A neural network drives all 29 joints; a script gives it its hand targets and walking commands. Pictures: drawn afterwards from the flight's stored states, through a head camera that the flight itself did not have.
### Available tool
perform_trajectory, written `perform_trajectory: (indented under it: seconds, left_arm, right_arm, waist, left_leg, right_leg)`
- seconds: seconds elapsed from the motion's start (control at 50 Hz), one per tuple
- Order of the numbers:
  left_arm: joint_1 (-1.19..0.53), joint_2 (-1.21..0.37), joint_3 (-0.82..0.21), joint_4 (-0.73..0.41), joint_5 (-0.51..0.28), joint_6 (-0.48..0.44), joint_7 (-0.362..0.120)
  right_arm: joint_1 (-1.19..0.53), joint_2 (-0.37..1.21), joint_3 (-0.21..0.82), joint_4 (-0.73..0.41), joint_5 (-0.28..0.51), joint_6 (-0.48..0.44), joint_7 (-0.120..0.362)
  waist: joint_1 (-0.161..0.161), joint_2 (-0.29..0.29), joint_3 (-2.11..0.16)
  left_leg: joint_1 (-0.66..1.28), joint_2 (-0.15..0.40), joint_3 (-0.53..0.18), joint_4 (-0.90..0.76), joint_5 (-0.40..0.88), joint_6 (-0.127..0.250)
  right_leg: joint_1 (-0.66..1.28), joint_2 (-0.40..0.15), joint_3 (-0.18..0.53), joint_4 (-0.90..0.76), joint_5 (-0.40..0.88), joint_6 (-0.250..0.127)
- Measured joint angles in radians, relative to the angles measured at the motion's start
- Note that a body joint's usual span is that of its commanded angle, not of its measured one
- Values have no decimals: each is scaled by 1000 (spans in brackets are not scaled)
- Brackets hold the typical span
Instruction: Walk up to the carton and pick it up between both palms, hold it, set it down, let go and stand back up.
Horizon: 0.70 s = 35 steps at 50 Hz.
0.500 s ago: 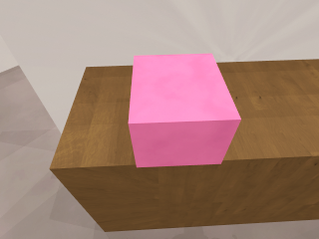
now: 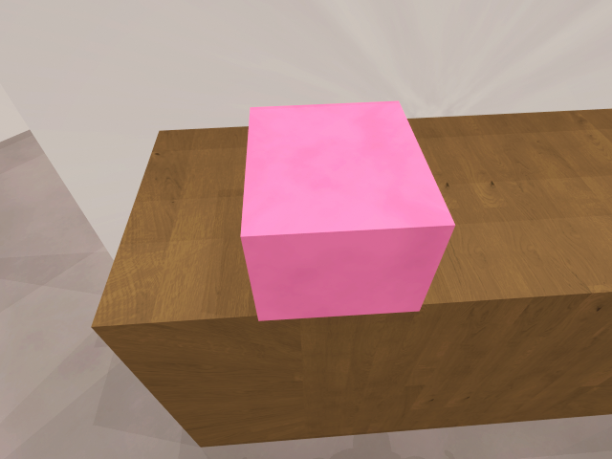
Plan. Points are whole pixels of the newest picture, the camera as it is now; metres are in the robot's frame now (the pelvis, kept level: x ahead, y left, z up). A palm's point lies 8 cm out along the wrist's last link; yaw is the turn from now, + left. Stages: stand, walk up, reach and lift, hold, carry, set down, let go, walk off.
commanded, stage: stand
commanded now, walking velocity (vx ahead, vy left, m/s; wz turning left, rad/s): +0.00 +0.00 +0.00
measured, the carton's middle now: (331, 205) +0.49 -0.02 +0.06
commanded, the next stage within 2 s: none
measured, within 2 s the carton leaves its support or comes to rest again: neither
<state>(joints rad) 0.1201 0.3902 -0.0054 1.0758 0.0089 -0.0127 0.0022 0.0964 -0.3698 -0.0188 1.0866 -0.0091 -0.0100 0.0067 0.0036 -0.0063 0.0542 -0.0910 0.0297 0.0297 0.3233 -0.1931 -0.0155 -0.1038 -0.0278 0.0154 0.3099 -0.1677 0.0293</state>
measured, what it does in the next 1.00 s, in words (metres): stands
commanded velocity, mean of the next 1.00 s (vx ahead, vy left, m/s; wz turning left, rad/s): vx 0.00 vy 0.00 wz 0.00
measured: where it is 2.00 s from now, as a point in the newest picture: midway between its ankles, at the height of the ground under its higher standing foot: outside the picture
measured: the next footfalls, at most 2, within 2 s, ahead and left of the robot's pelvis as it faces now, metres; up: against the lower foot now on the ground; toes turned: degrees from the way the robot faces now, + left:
none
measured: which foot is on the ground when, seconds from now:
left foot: down 0.00-1.00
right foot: down 0.00-1.00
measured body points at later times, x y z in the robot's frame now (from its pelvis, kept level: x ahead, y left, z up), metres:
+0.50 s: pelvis +0.00 +0.00 +0.00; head +0.01 +0.00 +0.45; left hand +0.08 +0.31 -0.13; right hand +0.10 -0.31 -0.12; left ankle -0.01 +0.13 -0.75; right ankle +0.00 -0.14 -0.75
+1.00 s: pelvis +0.00 +0.00 +0.00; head +0.01 +0.00 +0.45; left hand +0.08 +0.32 -0.13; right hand +0.09 -0.32 -0.12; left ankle -0.01 +0.13 -0.75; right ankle +0.00 -0.14 -0.75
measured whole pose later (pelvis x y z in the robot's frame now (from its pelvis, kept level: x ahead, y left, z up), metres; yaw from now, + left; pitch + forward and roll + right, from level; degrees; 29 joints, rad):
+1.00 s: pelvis +0.00 +0.00 +0.00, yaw +0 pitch -2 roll +0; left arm 0.12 0.40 0.00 1.08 0.01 -0.01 0.00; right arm 0.09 -0.37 -0.02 1.09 -0.01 0.00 0.01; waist 0.01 -0.01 0.05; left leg -0.09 0.03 0.03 0.32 -0.19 -0.02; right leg -0.10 -0.02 0.01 0.31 -0.17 0.02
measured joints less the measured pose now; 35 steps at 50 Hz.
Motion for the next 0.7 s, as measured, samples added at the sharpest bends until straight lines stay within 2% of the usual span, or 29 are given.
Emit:
perform_trajectory:
  seconds: [0.7]
  left_arm:
    - [7,8,1,-4,1,-10,-1]
  right_arm:
    - [-4,-4,-5,6,0,2,-1]
  waist:
    - [2,-6,5]
  left_leg:
    - [-2,4,-7,-2,1,-5]
  right_leg:
    - [-1,4,-6,1,-2,-5]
